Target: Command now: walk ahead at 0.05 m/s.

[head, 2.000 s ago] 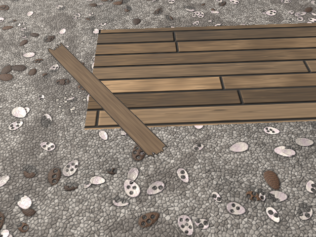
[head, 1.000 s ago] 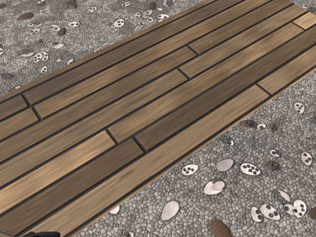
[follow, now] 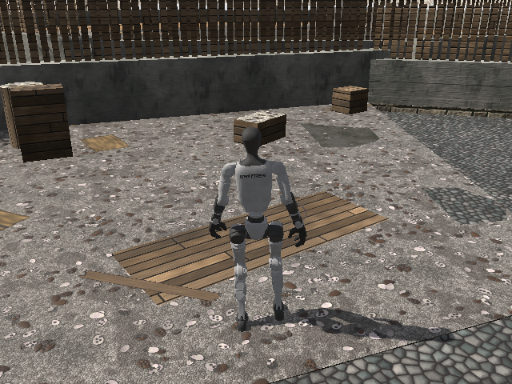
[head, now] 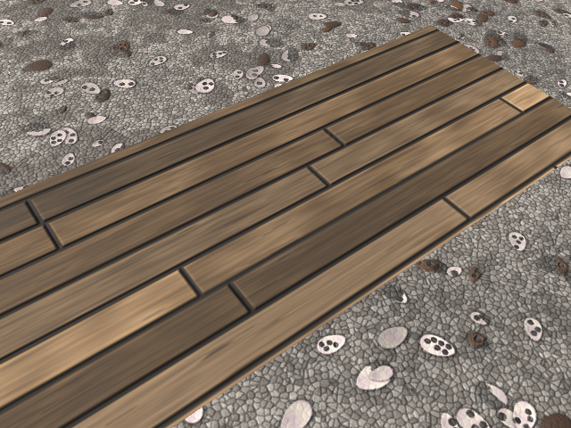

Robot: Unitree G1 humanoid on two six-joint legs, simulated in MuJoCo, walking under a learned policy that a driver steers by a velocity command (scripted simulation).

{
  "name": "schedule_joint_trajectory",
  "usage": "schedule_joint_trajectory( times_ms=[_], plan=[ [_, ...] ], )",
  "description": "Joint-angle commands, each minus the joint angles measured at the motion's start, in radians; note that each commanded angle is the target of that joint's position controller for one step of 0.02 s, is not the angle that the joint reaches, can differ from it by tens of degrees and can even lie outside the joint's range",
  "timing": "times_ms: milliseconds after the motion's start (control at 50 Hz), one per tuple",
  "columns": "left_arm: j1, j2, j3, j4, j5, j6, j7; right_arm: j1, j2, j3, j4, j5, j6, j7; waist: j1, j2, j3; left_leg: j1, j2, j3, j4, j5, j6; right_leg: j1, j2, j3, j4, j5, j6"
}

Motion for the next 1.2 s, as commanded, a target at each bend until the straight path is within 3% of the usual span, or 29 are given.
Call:
schedule_joint_trajectory(
  times_ms=[20, 60, 120, 240, 320, 380, 400, 420, 440, 460, 480, 540, 620, 680, 740, 800, 820, 860, 880, 900, 920, 940, 960, 980, 1000, 1040, 1080, 1140, 1200],
  plan=[
    [-0.03, 0.143, 0.047, -0.026, 0.003, -0.012, 0.005, -0.079, -0.2, -0.036, -0.058, 0.027, -0.056, -0.018, 0.013, 0.228, 0.06, -0.029, 0.259, -0.38, -0.447, -0.298, 0.126, -0.089, -0.018, 0.024, 0.173, 0.001, 0.014],
    [-0.055, 0.136, 0.049, -0.018, -0.011, -0.031, 0.0, 0.008, -0.195, -0.037, -0.028, 0.047, -0.06, -0.031, -0.017, 0.17, 0.072, 0.15, 0.271, -0.407, -0.455, -0.249, 0.131, -0.239, -0.028, 0.025, 0.22, 0.014, 0.017],
    [-0.108, 0.092, 0.038, -0.018, -0.016, -0.063, -0.011, 0.087, -0.171, -0.039, -0.003, 0.052, -0.071, -0.039, -0.053, 0.14, 0.044, 0.307, 0.272, -0.367, -0.464, -0.15, 0.132, -0.299, -0.056, 0.002, 0.154, 0.066, 0.019],
    [-0.142, 0.059, 0.017, -0.01, -0.025, -0.099, -0.034, 0.105, -0.2, -0.06, 0.002, 0.057, -0.08, -0.031, -0.062, 0.171, 0.04, 0.209, 0.252, -0.269, -0.477, -0.079, 0.154, -0.134, -0.049, -0.066, -0.05, 0.093, 0.01],
    [-0.135, 0.079, 0.01, 0.0, -0.03, -0.109, -0.049, 0.095, -0.218, -0.072, 0.0, 0.071, -0.077, -0.018, -0.04, 0.173, 0.044, 0.105, 0.268, -0.25, -0.448, -0.089, 0.161, 0.01, -0.04, -0.095, -0.151, 0.109, -0.023],
    [0.015, 0.104, 0.02, 0.063, -0.034, -0.112, -0.048, 0.062, -0.191, -0.063, -0.008, 0.074, -0.072, -0.01, 0.052, 0.137, 0.005, -0.047, 0.229, -0.189, -0.33, -0.046, 0.12, 0.295, -0.012, -0.119, -0.24, 0.169, -0.057],
    [0.139, 0.142, 0.037, 0.101, -0.04, -0.112, -0.039, 0.05, -0.146, -0.047, -0.013, 0.063, -0.077, -0.007, 0.109, 0.102, -0.051, -0.137, 0.177, -0.132, -0.18, 0.03, 0.084, 0.476, -0.04, -0.065, -0.264, 0.133, -0.084],
    [0.283, 0.222, 0.056, 0.127, -0.029, -0.111, -0.029, 0.022, -0.061, -0.02, -0.043, 0.037, -0.084, 0.003, 0.156, -0.113, -0.136, -0.294, 0.077, -0.006, 0.218, -0.062, 0.013, 0.646, -0.257, 0.219, -0.34, 0.011, -0.152],
    [0.307, 0.294, 0.064, 0.126, -0.012, -0.118, -0.044, 0.012, -0.072, -0.025, -0.096, 0.056, -0.108, -0.003, 0.14, -0.255, -0.146, -0.548, -0.023, -0.011, 0.461, -0.231, -0.011, 0.697, -0.412, 0.603, -0.48, -0.256, -0.287],
    [0.23, 0.214, 0.04, 0.11, -0.007, -0.133, -0.053, -0.007, -0.159, -0.045, -0.093, 0.079, -0.122, -0.003, 0.118, -0.132, -0.055, -0.63, 0.054, -0.093, 0.597, -0.182, 0.004, 0.62, -0.4, 0.583, -0.507, -0.351, -0.295],
    [0.166, 0.153, 0.021, 0.09, -0.006, -0.141, -0.058, -0.007, -0.18, -0.05, -0.091, 0.09, -0.129, 0.003, 0.088, -0.123, 0.006, -0.655, 0.092, -0.093, 0.614, -0.075, 0.019, 0.567, -0.346, 0.472, -0.519, -0.287, -0.259],
    [0.094, 0.086, -0.005, 0.074, 0.003, -0.141, -0.067, -0.022, -0.147, -0.052, -0.083, 0.062, -0.125, 0.006, 0.038, -0.076, 0.044, -0.556, 0.161, -0.078, 0.517, 0.12, -0.002, 0.42, -0.238, 0.222, -0.546, 0.074, -0.196],
    [0.165, 0.116, -0.003, 0.1, 0.007, -0.139, -0.05, -0.108, -0.101, -0.042, -0.126, 0.049, -0.107, 0.009, 0.047, -0.042, 0.049, -0.537, 0.144, -0.037, 0.343, 0.262, -0.055, 0.371, -0.202, 0.095, -0.565, 0.367, -0.217],
    [0.201, 0.13, -0.005, 0.11, 0.002, -0.139, -0.039, -0.227, -0.066, -0.024, -0.169, 0.052, -0.108, 0.017, 0.075, -0.042, 0.071, -0.45, 0.106, 0.0, 0.118, 0.403, -0.057, 0.32, -0.169, 0.021, -0.589, 0.404, -0.2],
    [0.276, 0.135, -0.004, 0.137, -0.008, -0.135, -0.033, -0.323, -0.057, -0.013, -0.204, 0.058, -0.11, 0.033, 0.102, -0.028, 0.094, -0.418, 0.078, 0.008, -0.003, 0.461, -0.04, 0.372, -0.194, 0.008, -0.596, 0.401, -0.198],
    [0.301, 0.144, 0.002, 0.152, -0.014, -0.12, -0.028, -0.369, -0.074, -0.013, -0.235, 0.062, -0.116, 0.052, 0.086, -0.027, 0.095, -0.43, 0.07, -0.012, -0.065, 0.41, -0.004, 0.496, -0.246, 0.005, -0.539, 0.492, -0.188],
    [0.297, 0.152, 0.006, 0.151, -0.014, -0.114, -0.027, -0.36, -0.087, -0.016, -0.237, 0.062, -0.117, 0.057, 0.071, -0.031, 0.079, -0.405, 0.061, -0.009, -0.074, 0.375, 0.009, 0.531, -0.259, 0.004, -0.505, 0.561, -0.18],
    [0.281, 0.18, 0.016, 0.144, -0.007, -0.1, -0.025, -0.26, -0.137, -0.037, -0.218, 0.061, -0.116, 0.055, 0.006, -0.069, -0.012, -0.241, 0.006, 0.029, -0.058, 0.281, 0.042, 0.575, -0.26, -0.007, -0.361, 0.898, -0.162],
    [0.268, 0.173, 0.013, 0.14, -0.002, -0.089, -0.025, -0.108, -0.175, -0.06, -0.175, 0.063, -0.112, 0.049, -0.074, -0.07, -0.105, -0.043, -0.025, 0.058, -0.072, 0.281, 0.072, 0.542, -0.223, -0.038, -0.178, 1.02, -0.14],
    [0.27, 0.149, -0.001, 0.124, 0.008, -0.087, -0.024, 0.073, -0.22, -0.077, -0.13, 0.056, -0.108, 0.038, -0.145, -0.043, -0.23, 0.277, 0.069, -0.039, -0.024, 0.294, 0.121, 0.345, -0.184, -0.052, 0.078, 0.86, -0.115],
    [0.404, 0.014, -0.039, 0.109, 0.008, -0.106, -0.039, 0.187, -0.309, -0.099, -0.099, 0.036, -0.103, 0.034, -0.089, 0.205, -0.404, 0.678, 0.339, -0.528, -0.08, 0.054, 0.29, -0.079, -0.001, -0.076, 0.495, 0.329, -0.044],
    [0.376, 0.043, -0.037, 0.129, -0.007, -0.136, -0.047, 0.178, -0.227, -0.072, -0.097, 0.044, -0.1, 0.036, -0.1, 0.249, -0.455, 0.686, 0.397, -0.784, -0.254, -0.03, 0.309, -0.2, 0.052, 0.07, 0.648, -0.208, -0.054],
    [0.264, 0.138, -0.01, 0.085, -0.034, -0.157, -0.054, 0.085, -0.184, -0.055, -0.104, 0.054, -0.103, 0.036, -0.086, 0.214, -0.27, 0.548, 0.352, -0.649, -0.282, -0.046, 0.253, -0.296, -0.014, 0.07, 0.703, -0.173, -0.072],
    [0.188, 0.146, -0.009, 0.064, -0.039, -0.169, -0.051, 0.001, -0.161, -0.047, -0.125, 0.051, -0.107, 0.036, -0.058, 0.132, -0.155, 0.378, 0.309, -0.516, -0.309, 0.029, 0.226, -0.293, -0.066, 0.039, 0.662, -0.082, -0.081],
    [0.156, 0.133, -0.006, 0.056, -0.025, -0.171, -0.043, -0.057, -0.142, -0.041, -0.132, 0.042, -0.111, 0.04, -0.023, 0.068, -0.075, 0.224, 0.27, -0.423, -0.341, 0.125, 0.214, -0.261, -0.102, 0.021, 0.586, -0.009, -0.077],
    [0.189, 0.1, -0.003, 0.059, -0.004, -0.152, -0.037, -0.098, -0.114, -0.033, -0.141, 0.03, -0.118, 0.043, 0.04, 0.09, -0.046, 0.068, 0.215, -0.338, -0.397, 0.218, 0.205, -0.147, -0.139, 0.031, 0.493, 0.058, -0.065],
    [0.182, 0.073, -0.007, 0.044, 0.006, -0.135, -0.032, -0.08, -0.132, -0.038, -0.134, 0.042, -0.123, 0.039, 0.057, 0.092, -0.027, 0.001, 0.2, -0.295, -0.434, 0.248, 0.223, -0.131, -0.144, 0.019, 0.406, 0.08, -0.037],
    [0.042, 0.086, -0.006, -0.017, 0.018, -0.13, -0.025, -0.023, -0.173, -0.051, -0.12, 0.048, -0.123, 0.014, 0.03, 0.084, 0.021, -0.025, 0.179, -0.257, -0.461, 0.237, 0.218, -0.193, -0.132, 0.013, 0.187, 0.247, 0.007],
    [-0.084, 0.07, -0.014, -0.056, 0.012, -0.141, -0.035, 0.029, -0.195, -0.058, -0.111, 0.054, -0.113, -0.003, -0.01, 0.087, 0.029, -0.051, 0.137, -0.207, -0.438, 0.243, 0.173, -0.122, -0.079, -0.003, -0.044, 0.428, 0.024]
  ],
)
Velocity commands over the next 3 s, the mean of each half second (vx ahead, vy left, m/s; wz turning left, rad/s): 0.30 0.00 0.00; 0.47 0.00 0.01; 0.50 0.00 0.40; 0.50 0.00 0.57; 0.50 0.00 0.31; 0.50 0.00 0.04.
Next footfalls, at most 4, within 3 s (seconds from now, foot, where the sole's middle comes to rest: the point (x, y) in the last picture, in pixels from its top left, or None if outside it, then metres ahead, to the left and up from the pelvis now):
0.40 right None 0.13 -0.16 -0.77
0.90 left None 0.50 0.05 -0.77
1.40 right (333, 322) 0.78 -0.16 -0.77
1.92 left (206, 266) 0.96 0.18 -0.77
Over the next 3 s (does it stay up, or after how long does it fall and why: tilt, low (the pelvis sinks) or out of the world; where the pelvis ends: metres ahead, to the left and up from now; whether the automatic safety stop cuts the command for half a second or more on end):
stays up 1.36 0.40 -0.01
